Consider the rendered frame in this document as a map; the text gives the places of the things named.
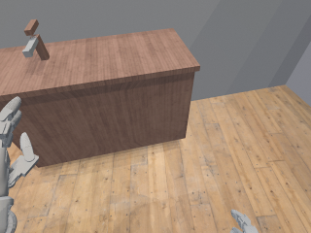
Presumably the robot left forearm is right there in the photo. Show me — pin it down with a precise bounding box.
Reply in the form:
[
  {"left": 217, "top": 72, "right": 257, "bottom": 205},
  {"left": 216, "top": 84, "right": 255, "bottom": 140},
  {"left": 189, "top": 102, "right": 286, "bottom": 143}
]
[{"left": 0, "top": 196, "right": 17, "bottom": 233}]

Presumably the right robot hand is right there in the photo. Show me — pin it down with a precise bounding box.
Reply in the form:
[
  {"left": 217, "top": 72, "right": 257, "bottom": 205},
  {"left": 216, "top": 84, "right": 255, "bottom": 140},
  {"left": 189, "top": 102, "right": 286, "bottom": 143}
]
[{"left": 229, "top": 209, "right": 259, "bottom": 233}]

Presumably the counter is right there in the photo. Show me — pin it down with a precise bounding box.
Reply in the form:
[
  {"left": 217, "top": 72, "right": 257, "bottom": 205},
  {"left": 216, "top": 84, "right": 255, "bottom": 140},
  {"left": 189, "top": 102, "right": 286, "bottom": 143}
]
[{"left": 0, "top": 19, "right": 200, "bottom": 168}]

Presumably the tap lever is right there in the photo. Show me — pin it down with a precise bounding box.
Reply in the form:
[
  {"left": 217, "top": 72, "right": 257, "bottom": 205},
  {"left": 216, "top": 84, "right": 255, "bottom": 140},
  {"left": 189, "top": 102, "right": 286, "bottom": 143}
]
[{"left": 22, "top": 36, "right": 39, "bottom": 58}]

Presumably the left robot hand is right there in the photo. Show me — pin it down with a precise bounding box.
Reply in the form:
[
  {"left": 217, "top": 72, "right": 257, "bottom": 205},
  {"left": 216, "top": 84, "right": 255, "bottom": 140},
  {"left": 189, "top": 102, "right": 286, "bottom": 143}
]
[{"left": 0, "top": 96, "right": 39, "bottom": 197}]

